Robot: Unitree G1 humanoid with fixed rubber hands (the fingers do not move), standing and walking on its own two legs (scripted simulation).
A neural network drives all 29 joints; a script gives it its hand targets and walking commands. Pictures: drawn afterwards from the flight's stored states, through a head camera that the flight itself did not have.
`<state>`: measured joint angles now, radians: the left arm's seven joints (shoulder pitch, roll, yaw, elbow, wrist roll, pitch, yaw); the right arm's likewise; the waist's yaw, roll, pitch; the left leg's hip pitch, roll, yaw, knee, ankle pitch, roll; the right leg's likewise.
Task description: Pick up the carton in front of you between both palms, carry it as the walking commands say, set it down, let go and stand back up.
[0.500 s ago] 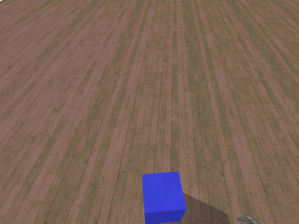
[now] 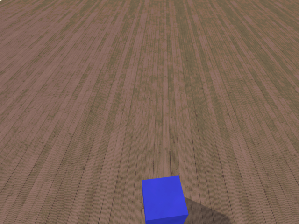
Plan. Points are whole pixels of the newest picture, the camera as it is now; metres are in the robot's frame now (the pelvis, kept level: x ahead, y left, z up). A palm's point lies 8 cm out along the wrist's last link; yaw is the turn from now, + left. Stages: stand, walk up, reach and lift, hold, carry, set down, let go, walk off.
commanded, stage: stand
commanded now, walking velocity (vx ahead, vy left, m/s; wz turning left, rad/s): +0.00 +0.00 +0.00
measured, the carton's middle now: (162, 204) +0.39 -0.06 -0.63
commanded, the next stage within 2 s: none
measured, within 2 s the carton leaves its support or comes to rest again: neither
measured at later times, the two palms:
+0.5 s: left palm out of the picture -0.02 +0.23 -0.14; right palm out of the picture -0.05 -0.24 -0.12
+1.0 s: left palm out of the picture -0.05 +0.22 -0.14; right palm out of the picture -0.10 -0.21 -0.13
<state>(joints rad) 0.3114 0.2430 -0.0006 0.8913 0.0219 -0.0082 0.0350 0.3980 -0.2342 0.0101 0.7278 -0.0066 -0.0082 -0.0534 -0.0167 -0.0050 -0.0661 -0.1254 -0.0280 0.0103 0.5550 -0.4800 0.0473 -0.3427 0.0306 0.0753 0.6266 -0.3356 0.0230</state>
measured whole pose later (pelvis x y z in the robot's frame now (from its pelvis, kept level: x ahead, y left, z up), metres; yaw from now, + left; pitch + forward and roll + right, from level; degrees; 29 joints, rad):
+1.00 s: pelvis -0.03 +0.00 +0.01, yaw -1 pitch -1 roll -1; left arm 0.32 0.15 -0.04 1.14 0.01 0.02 0.05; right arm 0.44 -0.15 0.03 1.07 -0.02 0.00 -0.06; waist -0.01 0.00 0.00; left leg -0.05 -0.04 0.04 0.47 -0.41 0.05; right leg -0.27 0.03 0.11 0.54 -0.26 0.03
